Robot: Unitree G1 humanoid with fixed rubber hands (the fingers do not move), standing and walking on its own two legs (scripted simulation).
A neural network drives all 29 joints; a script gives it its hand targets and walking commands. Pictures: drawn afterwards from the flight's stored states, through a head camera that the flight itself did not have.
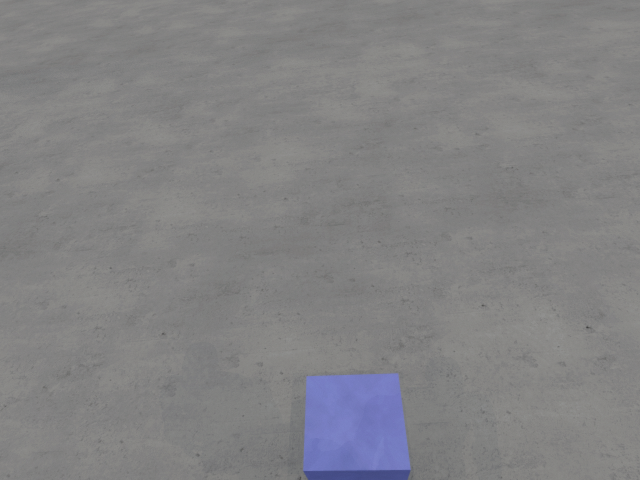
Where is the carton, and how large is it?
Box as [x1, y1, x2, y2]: [303, 373, 410, 479]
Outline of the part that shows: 397,373 306,377 303,471 308,479 407,479 410,468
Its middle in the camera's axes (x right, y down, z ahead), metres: +0.10 +0.53 +1.10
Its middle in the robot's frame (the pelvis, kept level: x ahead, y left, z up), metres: +0.40 +0.01 -0.71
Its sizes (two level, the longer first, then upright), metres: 0.270 0.247 0.145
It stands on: the floor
